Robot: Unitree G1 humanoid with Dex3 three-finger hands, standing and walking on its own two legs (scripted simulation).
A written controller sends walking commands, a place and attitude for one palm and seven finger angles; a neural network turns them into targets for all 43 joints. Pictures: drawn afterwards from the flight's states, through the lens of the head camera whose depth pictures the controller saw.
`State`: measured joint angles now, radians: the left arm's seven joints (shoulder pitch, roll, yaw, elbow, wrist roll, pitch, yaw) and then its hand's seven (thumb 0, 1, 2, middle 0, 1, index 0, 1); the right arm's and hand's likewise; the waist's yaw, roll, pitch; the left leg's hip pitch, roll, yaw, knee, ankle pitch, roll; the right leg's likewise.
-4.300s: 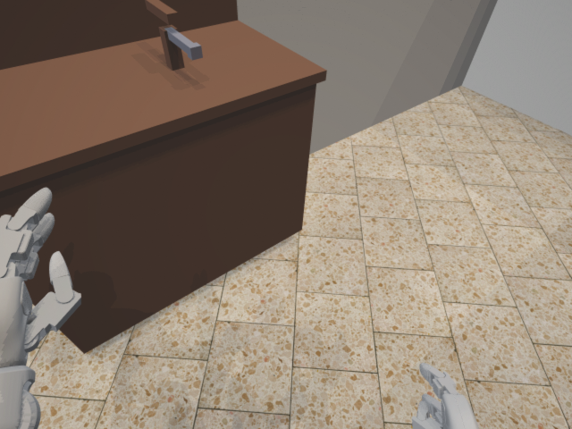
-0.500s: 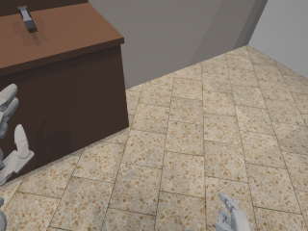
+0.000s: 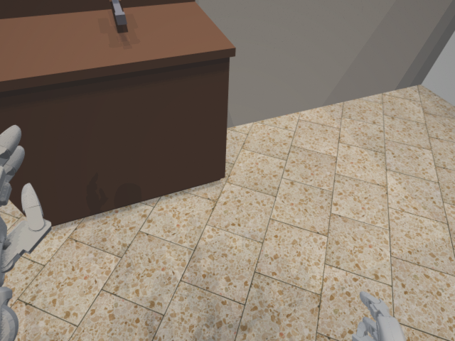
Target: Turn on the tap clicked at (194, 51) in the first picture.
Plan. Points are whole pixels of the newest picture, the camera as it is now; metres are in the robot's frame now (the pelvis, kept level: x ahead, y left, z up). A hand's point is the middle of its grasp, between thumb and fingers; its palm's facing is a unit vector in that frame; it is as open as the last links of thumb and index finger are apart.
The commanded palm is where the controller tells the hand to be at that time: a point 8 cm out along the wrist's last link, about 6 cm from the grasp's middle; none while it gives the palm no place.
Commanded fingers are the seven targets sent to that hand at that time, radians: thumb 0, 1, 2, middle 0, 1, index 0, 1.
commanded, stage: take the last steps up to it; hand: left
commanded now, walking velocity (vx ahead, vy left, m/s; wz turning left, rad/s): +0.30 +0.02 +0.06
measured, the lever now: (120, 18) +0.94 +0.39 +0.14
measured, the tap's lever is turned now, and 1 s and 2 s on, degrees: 0 0 0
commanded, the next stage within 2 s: none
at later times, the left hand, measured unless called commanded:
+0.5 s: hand (77, 211) +0.24 +0.21 +0.18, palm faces +0.40 -0.82 -0.40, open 7.4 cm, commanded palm +0.18 +0.26 +0.18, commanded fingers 0.00 0.90 0.90 -0.20 -0.30 -0.20 -0.30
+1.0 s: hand (107, 146) +0.35 +0.21 +0.19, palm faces +0.39 -0.77 -0.50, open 7.4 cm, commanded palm +0.29 +0.26 +0.18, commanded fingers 0.00 0.90 0.90 -0.20 -0.30 -0.20 -0.30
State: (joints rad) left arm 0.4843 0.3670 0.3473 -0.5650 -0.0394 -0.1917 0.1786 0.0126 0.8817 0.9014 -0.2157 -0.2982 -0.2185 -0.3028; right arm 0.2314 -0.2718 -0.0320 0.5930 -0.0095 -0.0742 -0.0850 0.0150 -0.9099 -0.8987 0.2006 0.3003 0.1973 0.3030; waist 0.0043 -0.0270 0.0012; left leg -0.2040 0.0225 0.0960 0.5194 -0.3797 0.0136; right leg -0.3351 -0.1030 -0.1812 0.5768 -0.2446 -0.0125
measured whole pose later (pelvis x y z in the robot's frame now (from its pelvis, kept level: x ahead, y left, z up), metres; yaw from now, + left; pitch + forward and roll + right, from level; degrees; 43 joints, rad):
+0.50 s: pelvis +0.02 -0.02 +0.00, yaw +1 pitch +0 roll +0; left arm 0.44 0.34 0.32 -0.47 -0.02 -0.21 0.14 0.01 0.88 0.90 -0.21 -0.30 -0.22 -0.30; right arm 0.19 -0.21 0.02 0.69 0.00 -0.05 -0.05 0.02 -0.91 -0.90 0.21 0.30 0.20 0.30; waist 0.00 0.02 0.03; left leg -0.46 0.05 0.06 1.09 -0.42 -0.02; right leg -0.27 -0.04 -0.16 0.56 -0.28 -0.04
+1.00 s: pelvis +0.14 -0.03 +0.00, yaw +1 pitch +0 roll +0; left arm 0.51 0.41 0.37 -0.55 -0.02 -0.22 0.15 0.01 0.88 0.90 -0.21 -0.30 -0.21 -0.30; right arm 0.22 -0.11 0.05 0.59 0.00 -0.09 -0.05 0.01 -0.90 -0.90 0.21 0.30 0.20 0.30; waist 0.00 0.04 0.05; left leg -0.25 0.13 0.14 0.61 -0.35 -0.03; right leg -0.33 -0.06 -0.18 0.57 -0.29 0.01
